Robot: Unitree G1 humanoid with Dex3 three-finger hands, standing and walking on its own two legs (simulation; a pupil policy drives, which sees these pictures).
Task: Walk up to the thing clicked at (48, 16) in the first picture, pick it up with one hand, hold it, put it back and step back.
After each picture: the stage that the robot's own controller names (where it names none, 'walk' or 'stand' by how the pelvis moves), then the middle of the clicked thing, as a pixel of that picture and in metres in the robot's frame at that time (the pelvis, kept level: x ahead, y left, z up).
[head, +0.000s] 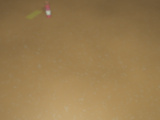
stand; (47, 9) +2.28 +0.51 -0.66
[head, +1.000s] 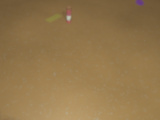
walk; (68, 15) +2.17 +0.17 -0.63
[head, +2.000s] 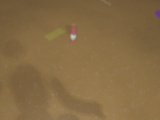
walk; (73, 33) +1.56 +0.06 -0.64
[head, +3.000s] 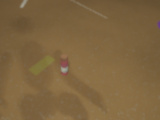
walk; (64, 65) +1.04 +0.12 -0.65
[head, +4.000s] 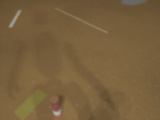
walk; (56, 107) +0.61 +0.20 -0.62
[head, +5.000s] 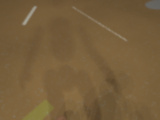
stand; out of the picture +0.42 +0.15 -0.62
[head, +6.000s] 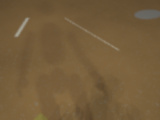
stand; out of the picture +0.38 +0.14 -0.66
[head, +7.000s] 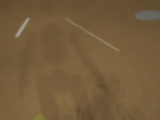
stand; out of the picture +0.38 +0.15 -0.66
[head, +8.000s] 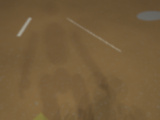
stand; out of the picture +0.38 +0.15 -0.66
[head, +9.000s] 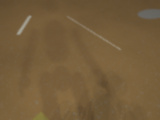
stand; out of the picture +0.37 +0.15 -0.66
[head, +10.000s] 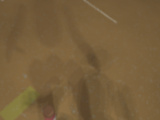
go down; (49, 116) +0.40 +0.16 -0.59
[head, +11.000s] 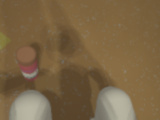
go down; (28, 66) +0.46 +0.19 -0.23
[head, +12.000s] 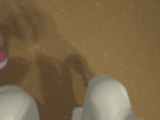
close in; out of the picture +0.44 +0.22 -0.17
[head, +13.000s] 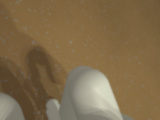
close; out of the picture +0.44 +0.25 -0.16
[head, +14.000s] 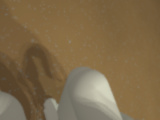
lift; out of the picture +0.44 +0.24 -0.17
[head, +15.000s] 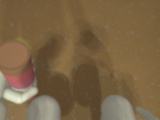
lift; (21, 77) +0.35 +0.19 +0.00
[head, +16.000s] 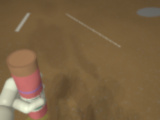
hold; (31, 88) +0.32 +0.16 +0.09
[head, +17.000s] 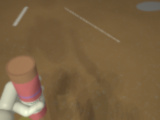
hold; (30, 92) +0.32 +0.17 +0.06
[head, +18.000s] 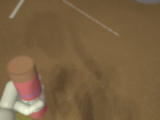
crouch; (30, 91) +0.33 +0.17 +0.04
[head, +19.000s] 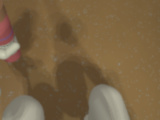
crouch; (1, 35) +0.50 +0.19 -0.02
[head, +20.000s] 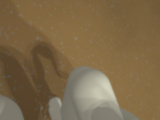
lower; out of the picture +0.47 +0.28 -0.15
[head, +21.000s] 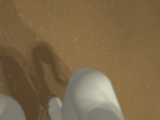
lower; out of the picture +0.47 +0.27 -0.15
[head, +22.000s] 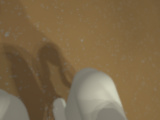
lower; out of the picture +0.46 +0.26 -0.15
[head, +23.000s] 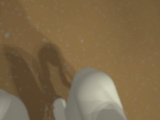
lower; out of the picture +0.46 +0.26 -0.15
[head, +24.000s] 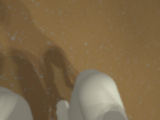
loosen; out of the picture +0.45 +0.23 -0.14
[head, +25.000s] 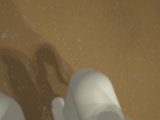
stand; out of the picture +0.45 +0.23 -0.18
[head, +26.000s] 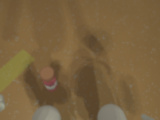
walk; (49, 80) +0.47 +0.16 -0.39
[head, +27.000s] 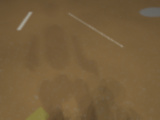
stand; out of the picture +0.40 +0.12 -0.60
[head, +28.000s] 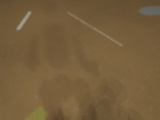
stand; out of the picture +0.41 +0.13 -0.60
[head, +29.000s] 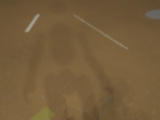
stand; out of the picture +0.42 +0.13 -0.64
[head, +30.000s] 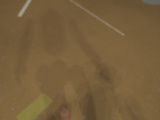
walk; (64, 119) +0.45 +0.09 -0.63
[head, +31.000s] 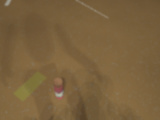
walk; (58, 89) +0.65 +0.15 -0.63
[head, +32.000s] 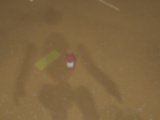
walk; (70, 60) +1.01 +0.17 -0.63
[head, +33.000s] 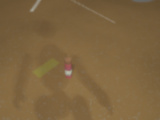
stand; (68, 68) +1.04 +0.13 -0.65
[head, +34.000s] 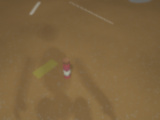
stand; (66, 68) +1.07 +0.16 -0.66
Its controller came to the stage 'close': yes
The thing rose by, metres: 0.71
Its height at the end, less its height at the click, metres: +0.00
